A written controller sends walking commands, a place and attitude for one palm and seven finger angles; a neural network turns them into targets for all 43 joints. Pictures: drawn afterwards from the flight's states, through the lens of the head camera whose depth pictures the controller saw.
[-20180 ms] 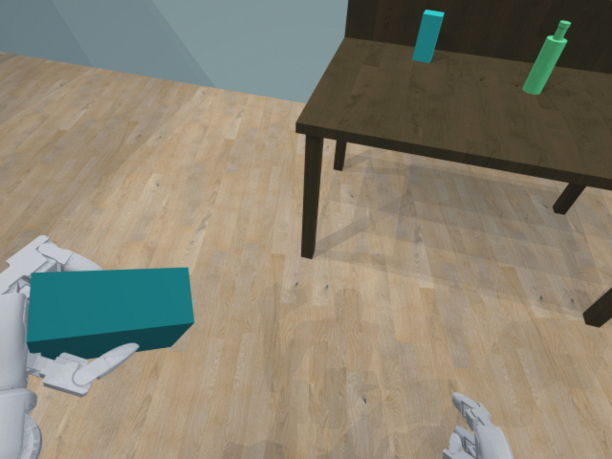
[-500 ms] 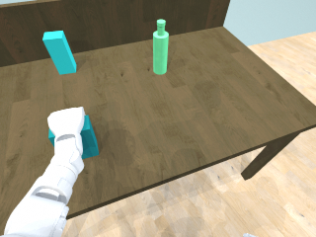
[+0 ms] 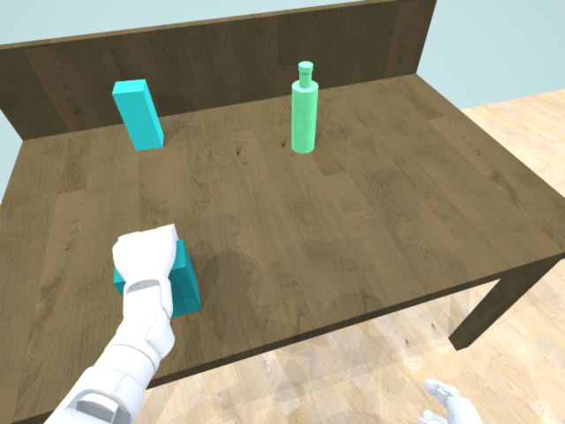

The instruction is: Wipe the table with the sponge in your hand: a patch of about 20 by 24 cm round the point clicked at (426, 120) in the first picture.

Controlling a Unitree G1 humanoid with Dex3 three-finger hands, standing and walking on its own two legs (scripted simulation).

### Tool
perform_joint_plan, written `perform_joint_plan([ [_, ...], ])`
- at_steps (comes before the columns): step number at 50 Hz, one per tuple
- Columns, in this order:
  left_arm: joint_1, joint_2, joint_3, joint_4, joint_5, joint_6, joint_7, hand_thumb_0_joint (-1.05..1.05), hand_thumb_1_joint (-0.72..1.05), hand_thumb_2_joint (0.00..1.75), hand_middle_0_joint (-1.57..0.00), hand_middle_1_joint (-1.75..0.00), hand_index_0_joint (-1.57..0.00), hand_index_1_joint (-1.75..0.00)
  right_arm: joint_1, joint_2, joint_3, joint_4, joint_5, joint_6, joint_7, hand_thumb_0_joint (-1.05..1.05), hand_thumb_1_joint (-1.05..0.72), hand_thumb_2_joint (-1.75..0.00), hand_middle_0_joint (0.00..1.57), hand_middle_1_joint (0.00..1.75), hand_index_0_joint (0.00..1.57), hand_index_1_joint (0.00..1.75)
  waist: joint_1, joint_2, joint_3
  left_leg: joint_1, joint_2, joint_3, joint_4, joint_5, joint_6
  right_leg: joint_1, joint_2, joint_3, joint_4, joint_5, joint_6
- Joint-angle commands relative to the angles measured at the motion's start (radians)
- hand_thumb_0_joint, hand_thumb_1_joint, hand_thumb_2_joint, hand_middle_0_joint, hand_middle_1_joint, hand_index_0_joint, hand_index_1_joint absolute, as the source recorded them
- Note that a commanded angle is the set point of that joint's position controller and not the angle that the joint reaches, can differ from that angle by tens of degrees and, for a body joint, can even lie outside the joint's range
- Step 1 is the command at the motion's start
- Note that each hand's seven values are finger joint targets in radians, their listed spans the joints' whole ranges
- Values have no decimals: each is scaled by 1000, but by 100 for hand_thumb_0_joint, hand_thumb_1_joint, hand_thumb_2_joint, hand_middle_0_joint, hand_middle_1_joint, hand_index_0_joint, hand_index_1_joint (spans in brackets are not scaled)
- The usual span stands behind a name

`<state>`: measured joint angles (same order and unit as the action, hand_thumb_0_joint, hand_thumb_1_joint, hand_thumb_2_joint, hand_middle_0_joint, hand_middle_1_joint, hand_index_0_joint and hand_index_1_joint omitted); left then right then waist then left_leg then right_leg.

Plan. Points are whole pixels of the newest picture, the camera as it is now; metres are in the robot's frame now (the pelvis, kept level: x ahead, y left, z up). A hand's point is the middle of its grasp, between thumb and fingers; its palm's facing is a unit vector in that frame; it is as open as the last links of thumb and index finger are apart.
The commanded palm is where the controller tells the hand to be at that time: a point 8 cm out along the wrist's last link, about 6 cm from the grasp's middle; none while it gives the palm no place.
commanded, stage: wipe back along the middle lane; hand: left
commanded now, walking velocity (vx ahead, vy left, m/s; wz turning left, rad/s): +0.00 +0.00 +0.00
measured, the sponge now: (164, 290) +0.33 +0.24 -0.05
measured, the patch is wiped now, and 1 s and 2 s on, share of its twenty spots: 0.55 0.65 0.85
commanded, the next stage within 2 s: slide across to the third lane in 0.48 s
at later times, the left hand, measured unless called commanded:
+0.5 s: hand (157, 300) +0.29 +0.22 +0.00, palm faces -0.04 -0.04 -1.00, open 10.1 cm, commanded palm +0.25 +0.21 +0.03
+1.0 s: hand (169, 305) +0.28 +0.20 +0.00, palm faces -0.06 -0.04 -1.00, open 10.1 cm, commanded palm +0.26 +0.16 +0.04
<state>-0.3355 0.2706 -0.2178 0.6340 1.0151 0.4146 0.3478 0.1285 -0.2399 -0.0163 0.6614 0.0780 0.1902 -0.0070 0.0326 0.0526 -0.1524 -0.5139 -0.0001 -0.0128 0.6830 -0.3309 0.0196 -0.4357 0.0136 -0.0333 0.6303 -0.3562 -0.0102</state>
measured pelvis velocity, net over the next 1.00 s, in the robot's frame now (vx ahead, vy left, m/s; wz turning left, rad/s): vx -0.02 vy -0.01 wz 0.01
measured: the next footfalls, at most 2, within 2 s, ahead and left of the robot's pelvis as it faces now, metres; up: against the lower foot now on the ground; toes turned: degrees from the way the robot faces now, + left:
none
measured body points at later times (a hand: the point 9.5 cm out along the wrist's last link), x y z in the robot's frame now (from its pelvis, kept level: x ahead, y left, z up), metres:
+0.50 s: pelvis -0.01 -0.01 +0.00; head -0.01 -0.04 +0.45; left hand +0.29 +0.22 +0.05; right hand +0.18 -0.25 -0.10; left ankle +0.00 +0.11 -0.72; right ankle -0.03 -0.12 -0.72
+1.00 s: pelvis -0.02 -0.01 +0.00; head -0.02 -0.04 +0.45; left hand +0.28 +0.20 +0.06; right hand +0.18 -0.24 -0.10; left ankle +0.00 +0.11 -0.72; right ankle -0.03 -0.12 -0.72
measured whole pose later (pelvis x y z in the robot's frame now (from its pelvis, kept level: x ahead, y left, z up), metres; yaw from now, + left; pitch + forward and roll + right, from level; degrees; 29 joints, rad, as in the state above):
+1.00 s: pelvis -0.02 -0.01 +0.00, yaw +1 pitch +5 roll -1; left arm -0.20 0.23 -0.32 0.48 1.01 0.43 0.31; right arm 0.09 -0.24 -0.02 0.67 0.08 0.15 -0.02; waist 0.07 0.07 -0.11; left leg -0.44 0.00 -0.02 0.65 -0.30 0.01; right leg -0.38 0.01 -0.04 0.63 -0.34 -0.03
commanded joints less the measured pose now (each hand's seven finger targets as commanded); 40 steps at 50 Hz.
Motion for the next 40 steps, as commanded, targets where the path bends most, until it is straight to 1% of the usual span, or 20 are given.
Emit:
perform_joint_plan([
  [1,-48,90,40,-81,-5,3,-43,0,10,130,-120,-160,-120,-160,-92,-140,-39,-132,-3,-45,-14,0,-90,-90,20,30,20,30,1,-100,-169,165,-15,-15,-65,314,11,80,26,14,-68,403,-60],
  [3,-13,57,10,-109,-13,3,-46,0,10,130,-120,-160,-120,-160,-100,-133,-35,-145,0,-50,-15,0,-90,-90,20,30,20,30,-6,-113,-160,162,-20,-6,-66,306,14,94,20,10,-70,421,-54],
  [5,-3,62,9,-118,-8,7,-50,0,10,130,-120,-160,-120,-160,-112,-134,-32,-146,1,-52,-16,0,-90,-90,20,30,20,30,-7,-113,-129,155,-23,-4,-70,291,13,88,19,15,-74,412,-54],
  [6,21,96,46,-127,-8,10,-48,0,10,130,-120,-160,-120,-160,-116,-138,-34,-147,0,-53,-17,0,-90,-90,20,30,20,30,10,-97,-132,155,-23,-13,-77,284,10,90,23,24,-78,392,-59],
  [7,20,42,-8,-147,-11,12,-52,0,10,130,-120,-160,-120,-160,-114,-130,-32,-154,1,-55,-16,0,-90,-90,20,30,20,30,-3,-89,-133,167,-22,-4,-74,293,14,92,21,10,-73,400,-56],
  [10,26,54,-5,-157,-8,12,-59,0,10,130,-120,-160,-120,-160,-125,-132,-29,-155,3,-59,-19,0,-90,-90,20,30,20,30,-3,-108,-116,159,-27,-4,-80,260,14,86,20,22,-84,374,-55],
  [11,44,90,37,-169,-10,10,-57,0,10,130,-120,-160,-120,-160,-125,-135,-34,-156,2,-60,-19,0,-90,-90,20,30,20,30,12,-100,-121,157,-27,-11,-82,256,13,90,24,31,-84,366,-60],
  [13,71,37,-14,-187,-12,4,-62,0,10,130,-120,-160,-120,-160,-128,-127,-33,-164,3,-65,-18,0,-90,-90,20,30,20,30,5,-110,-123,163,-27,-3,-78,256,16,92,20,18,-82,369,-55],
  [16,113,88,40,-199,-17,2,-59,0,10,130,-120,-160,-120,-160,-135,-135,-34,-165,2,-69,-21,0,-90,-90,20,30,20,30,20,-127,-119,152,-30,-6,-83,240,14,102,22,41,-88,366,-58],
  [17,101,50,-3,-220,-19,2,-62,0,10,130,-120,-160,-120,-160,-140,-130,-31,-172,2,-70,-22,0,-90,-90,20,30,20,30,10,-109,-116,154,-31,-1,-86,231,17,101,20,31,-86,353,-54],
  [21,105,79,26,-219,-11,5,-61,0,10,130,-120,-160,-120,-160,-146,-134,-32,-165,2,-74,-24,0,-90,-90,20,30,20,30,20,-118,-92,151,-30,-9,-93,198,16,78,25,45,-99,296,-58],
  [23,118,28,-24,-245,-16,0,-65,0,10,130,-120,-160,-120,-160,-148,-125,-32,-175,3,-78,-22,0,-90,-90,20,30,20,30,14,-113,-104,160,-30,1,-85,212,20,85,20,31,-89,319,-54],
  [24,139,54,6,-230,-17,0,-62,0,10,130,-120,-160,-120,-160,-143,-128,-32,-172,3,-79,-22,0,-90,-90,20,30,20,30,18,-130,-99,151,-31,-1,-85,211,19,89,21,37,-89,325,-54],
  [26,123,87,37,-229,-10,0,-60,0,10,130,-120,-160,-120,-160,-151,-133,-33,-165,2,-78,-26,0,-90,-90,20,30,20,30,23,-123,-96,140,-33,-7,-87,197,15,80,23,52,-91,312,-57],
  [27,93,39,-15,-236,-8,0,-62,0,10,130,-120,-160,-120,-160,-145,-127,-30,-168,1,-78,-27,0,-90,-90,20,30,20,30,6,-120,-89,147,-31,-1,-86,193,18,71,21,34,-86,302,-53],
  [29,66,39,-19,-219,-5,1,-61,0,10,130,-120,-160,-120,-160,-144,-126,-31,-164,2,-80,-28,0,-90,-90,20,30,20,30,4,-113,-74,145,-29,-2,-85,179,19,49,22,31,-89,271,-54],
  [31,32,78,23,-257,-4,-3,-56,0,10,130,-120,-160,-120,-160,-149,-130,-38,-162,-1,-80,-30,0,-90,-90,20,30,20,30,16,-110,-123,162,-29,-8,-83,194,21,71,24,49,-90,294,-57],
  [34,41,9,-49,-299,-16,-14,-59,0,10,130,-120,-160,-120,-160,-154,-117,-39,-169,-2,-86,-25,0,-90,-90,20,30,20,30,2,-100,-154,193,-24,-6,-74,234,25,85,18,29,-80,335,-53],
  [36,41,44,-7,-301,-23,-16,-57,0,10,130,-120,-160,-120,-160,-160,-123,-40,-163,-2,-85,-24,0,-90,-90,20,30,20,30,8,-117,-140,187,-21,-14,-81,230,23,87,21,40,-87,340,-55],
  [40,19,14,-49,-345,-26,-25,-52,0,10,130,-120,-160,-120,-160,-175,-112,-37,-165,-2,-89,-21,0,-90,-90,20,30,20,30,1,-110,-132,205,-21,-12,-90,236,25,95,15,35,-96,347,-50],
])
